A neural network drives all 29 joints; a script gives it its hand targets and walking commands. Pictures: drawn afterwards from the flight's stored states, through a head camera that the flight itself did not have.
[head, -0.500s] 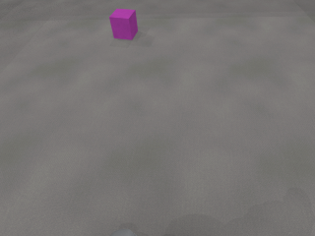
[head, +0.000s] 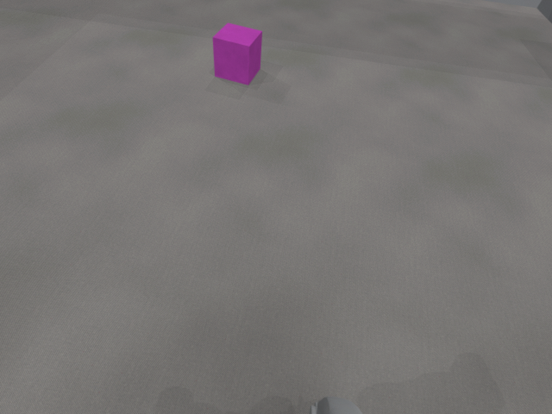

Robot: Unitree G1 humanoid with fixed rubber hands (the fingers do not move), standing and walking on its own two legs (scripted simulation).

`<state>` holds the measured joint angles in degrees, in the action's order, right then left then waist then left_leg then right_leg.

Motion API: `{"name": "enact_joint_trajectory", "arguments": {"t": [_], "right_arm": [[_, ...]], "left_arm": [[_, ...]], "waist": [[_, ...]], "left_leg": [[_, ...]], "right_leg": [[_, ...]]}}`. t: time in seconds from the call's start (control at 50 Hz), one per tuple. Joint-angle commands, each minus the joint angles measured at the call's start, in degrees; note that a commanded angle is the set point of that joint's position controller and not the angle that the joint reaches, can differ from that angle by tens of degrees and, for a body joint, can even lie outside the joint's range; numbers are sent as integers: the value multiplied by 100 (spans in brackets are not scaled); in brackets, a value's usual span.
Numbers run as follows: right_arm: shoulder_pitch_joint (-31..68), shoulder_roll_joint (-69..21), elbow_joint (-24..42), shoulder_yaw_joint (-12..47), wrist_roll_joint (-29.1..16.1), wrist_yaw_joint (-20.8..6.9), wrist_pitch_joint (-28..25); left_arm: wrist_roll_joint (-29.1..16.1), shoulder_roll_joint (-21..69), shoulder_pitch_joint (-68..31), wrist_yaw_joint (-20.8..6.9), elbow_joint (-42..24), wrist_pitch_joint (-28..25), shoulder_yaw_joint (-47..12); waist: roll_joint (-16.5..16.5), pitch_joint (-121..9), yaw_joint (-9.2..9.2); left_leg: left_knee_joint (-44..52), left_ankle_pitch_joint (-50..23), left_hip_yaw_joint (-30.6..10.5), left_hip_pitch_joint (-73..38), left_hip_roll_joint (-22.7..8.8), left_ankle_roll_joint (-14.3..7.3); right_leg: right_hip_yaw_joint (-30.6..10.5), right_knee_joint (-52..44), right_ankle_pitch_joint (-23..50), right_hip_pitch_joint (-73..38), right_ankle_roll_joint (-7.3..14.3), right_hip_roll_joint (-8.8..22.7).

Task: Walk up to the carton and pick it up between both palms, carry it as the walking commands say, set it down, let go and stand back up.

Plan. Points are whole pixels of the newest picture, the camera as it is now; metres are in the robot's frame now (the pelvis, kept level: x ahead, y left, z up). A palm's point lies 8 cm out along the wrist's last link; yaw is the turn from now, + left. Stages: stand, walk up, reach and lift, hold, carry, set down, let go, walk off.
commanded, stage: walk up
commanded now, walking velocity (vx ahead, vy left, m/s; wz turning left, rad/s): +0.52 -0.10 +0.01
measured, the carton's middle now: (238, 54) +2.27 +0.16 -0.65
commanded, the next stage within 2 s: none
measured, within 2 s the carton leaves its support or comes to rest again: neither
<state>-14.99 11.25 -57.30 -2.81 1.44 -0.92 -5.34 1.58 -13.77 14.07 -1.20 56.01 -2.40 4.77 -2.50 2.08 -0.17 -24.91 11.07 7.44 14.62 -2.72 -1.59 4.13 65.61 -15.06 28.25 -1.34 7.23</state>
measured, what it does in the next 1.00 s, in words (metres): walks ahead: right foot, then left foot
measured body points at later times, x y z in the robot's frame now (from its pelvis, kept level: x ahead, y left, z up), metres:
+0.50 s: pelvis +0.23 -0.06 +0.00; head +0.25 -0.09 +0.45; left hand +0.28 +0.20 -0.13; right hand +0.24 -0.31 -0.17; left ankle +0.17 +0.10 -0.65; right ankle +0.25 -0.16 -0.74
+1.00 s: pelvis +0.46 +0.04 +0.00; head +0.48 +0.07 +0.45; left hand +0.46 +0.29 -0.16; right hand +0.53 -0.21 -0.13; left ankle +0.49 +0.14 -0.74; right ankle +0.39 -0.11 -0.64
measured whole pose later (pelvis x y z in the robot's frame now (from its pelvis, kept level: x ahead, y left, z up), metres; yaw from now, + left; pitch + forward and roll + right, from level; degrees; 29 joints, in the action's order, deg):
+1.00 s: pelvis +0.46 +0.04 +0.00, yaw +1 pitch +1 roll -1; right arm -12.0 10.9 -57.2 -2.7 1.1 -1.1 -5.0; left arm 1.5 -13.1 17.5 -0.9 58.3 -2.7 4.7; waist -2.4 2.1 0.8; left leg -27.0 11.4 7.9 16.3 -3.6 -1.5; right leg 3.2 67.0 -16.0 25.5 -0.7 6.5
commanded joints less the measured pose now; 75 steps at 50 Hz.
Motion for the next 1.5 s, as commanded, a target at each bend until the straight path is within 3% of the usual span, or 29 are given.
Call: {"name": "enact_joint_trajectory", "arguments": {"t": [0.0, 0.22, 0.26, 0.3, 0.32, 0.34, 0.36, 0.4, 0.46, 0.54, 0.7, 0.76, 0.8, 0.82, 0.84, 0.86, 0.88, 0.9, 0.94, 1.0, 1.18, 1.26, 1.3, 1.34, 1.36, 1.38, 1.4, 1.44, 1.48], "right_arm": [[-633, 553, -30, -52, -39, 61, -162], [-1417, 719, -280, -122, -50, 86, -3], [-1441, 776, -371, -148, -41, 105, 62], [-1404, 772, -409, -161, -42, 118, 101], [-1350, 580, -275, -139, -84, 136, 78], [-1469, 203, -33, -104, -121, 120, 36], [-1458, 384, -175, -207, 27, 83, 92], [-1101, 243, -239, -148, 18, 11, 165], [-900, 251, -192, -186, -12, -99, 317], [-129, 180, 65, -118, 3, -224, 496], [1583, 242, 725, -51, -59, -377, 452], [1567, 283, 844, -36, 8, -294, 360], [732, 543, 546, -118, 72, -171, 256], [-201, 799, 219, -209, 99, -91, 165], [-1273, 1292, 23, -310, 120, -19, 103], [-1736, 1837, -152, -425, -29, 29, 132], [-1283, 1640, -41, -366, -71, 42, 159], [-763, 1297, 65, -278, -39, 50, 121], [-62, 787, 127, -171, -49, 9, -15], [-406, 491, -74, -38, -75, 13, -119], [-1346, 630, -189, -80, -51, 137, -85], [-1486, 652, -333, -108, -62, 126, -31], [-1524, 718, -452, -126, -69, 144, 42], [-1535, 773, -572, -131, -55, 142, 96], [-1537, 658, -510, -121, -83, 149, 86], [-1549, 246, -216, -67, -147, 121, 36], [-1691, 384, -279, -177, -3, 90, 73], [-1212, 219, -338, -127, -4, 39, 155], [-1120, 190, -355, -143, -15, -10, 239]], "left_arm": [[22, -97, 435, -69, -134, 146, 33], [-56, -18, -1591, -162, -978, 67, -113], [-9, -60, -1285, -107, -906, -1, -96], [27, -339, -6, 0, -470, -128, 42], [55, -837, 1006, 55, -285, -185, 182], [40, -1537, 1689, 91, -108, -160, 319], [-33, -1600, 1438, 131, -10, -89, 361], [-15, -815, 383, 155, -176, -157, 153], [-40, -293, 430, 106, -63, -264, -18], [-63, -335, 1195, 131, 133, -328, -16], [-13, -585, 1590, 212, 141, -272, 151], [-12, -510, 1434, 140, 185, -205, 103], [-47, -557, 1396, 144, 194, -174, 90], [-41, -441, 1414, 141, 185, -182, 32], [-39, -74, 1442, 116, 30, -213, -83], [-85, 67, 1475, 147, -95, -207, -59], [-8, -182, 1274, 139, 12, -155, 30], [22, -161, 1026, 97, 70, -144, 30], [-23, -13, 1005, 18, 210, -82, 1], [0, -10, 807, -47, 110, 115, 29], [-54, 8, -1233, -245, -646, 191, -86], [-86, 47, -1703, -211, -858, 83, -126], [-9, -22, -1460, -149, -798, 24, -97], [36, -253, -279, -34, -397, -118, 33], [59, -683, 776, 26, -167, -199, 163], [86, -1410, 1582, 80, -4, -218, 293], [-49, -1756, 1596, 106, 136, -110, 373], [-9, -887, 501, 130, -50, -148, 168], [-33, -356, 162, 105, -90, -214, 4]], "waist": [[1033, -142, 63], [1347, 533, -373], [1044, 455, -244], [391, -241, 331], [-208, -968, 788], [-1369, -1397, 867], [-779, -1122, 627], [-84, -171, 152], [-672, 9, -58], [-694, 208, 68], [-749, 494, 432], [-1087, 305, 367], [-378, -45, 7], [210, -556, -336], [1437, -1198, -687], [2416, -1686, -832], [1287, -1172, -651], [719, -633, -454], [901, -139, -2], [1207, -63, 84], [1103, 530, -290], [1580, 550, -347], [1248, 516, -276], [518, -121, 227], [147, -826, 702], [-1230, -1397, 847], [-935, -1564, 676], [-269, -422, 211], [-498, -131, -74]], "left_leg": [[1327, -1435, -1357, -709, -1496, -339], [1689, -344, -712, -783, -1110, -567], [1183, -783, -760, -802, -1191, -556], [-569, -1643, -330, -334, -858, -326], [-2206, -660, -55, 562, -605, -90], [-3843, 2068, -256, 2120, 174, 114], [-4557, 1663, -1014, 2283, -65, 172], [-4709, 547, -1114, 2104, -509, 235], [-4331, 26, -860, 1768, -582, 288], [-3687, -458, -630, 2211, -596, 382], [-1084, -775, -255, 1699, -464, 475], [-621, -338, -10, 748, -235, 349], [-253, -208, 173, -510, -30, 255], [-277, 80, -13, -1643, -158, 173], [9, 694, -1678, -2660, -1619, -37], [1312, 1550, -3911, -3008, -2711, -614], [1447, 1614, -3955, -2370, -2724, -646], [1228, 960, -3352, -1719, -2484, -491], [1316, -59, -2028, -634, -1760, -304], [1399, -734, -1356, -430, -1420, -203], [1818, -599, -795, -960, -1444, -332], [1801, -411, -434, -908, -1181, -441], [1328, -967, -451, -962, -1271, -469], [-421, -2106, -126, -727, -991, -306], [-1846, -1326, -26, 195, -790, -124], [-3777, 1938, -41, 1821, 36, 134], [-4482, 1820, -991, 2066, -20, 157], [-4787, 773, -1121, 2036, -467, 164], [-4467, 241, -1008, 1657, -607, 217]], "right_leg": [[-280, -262, 448, 636, -104, 187], [408, -3001, 607, -218, -48, -178], [525, -3235, 313, -684, -1, -305], [569, -3728, 275, -2393, 162, -463], [-668, -3935, -279, -3611, 442, 677], [-3467, -4943, -581, -4453, 836, 2322], [-4245, -5519, -835, -3733, 843, 2453], [-2644, -5264, 10, -2482, 736, 1915], [-1007, -5227, 1399, -1840, 533, 1139], [-535, -5323, 2118, -1971, 590, 1027], [-188, -5753, 1259, -2284, 566, 1081], [-15, -5577, 854, -2193, 573, 944], [190, -4370, 1379, -1918, 515, 793], [387, -3073, 1304, -1415, 392, 479], [499, -1150, -655, -365, 205, 167], [54, 217, -1862, 843, 174, -446], [-462, 840, -1370, 1129, 188, -136], [-554, 964, -813, 1116, 179, 32], [-508, 424, 91, 626, 125, 277], [-331, 104, 513, 549, -29, 132], [11, -2318, 1353, 895, -173, 27], [339, -3074, 902, -67, -15, -200], [487, -3230, 466, -516, 51, -356], [673, -3744, 332, -2002, 174, -630], [-136, -3669, 38, -3406, 391, 108], [-2918, -4514, -316, -4473, 708, 2069], [-4453, -5342, -343, -4016, 788, 2483], [-2905, -5147, 158, -2638, 709, 1923], [-1532, -5162, 974, -1862, 526, 1249]]}}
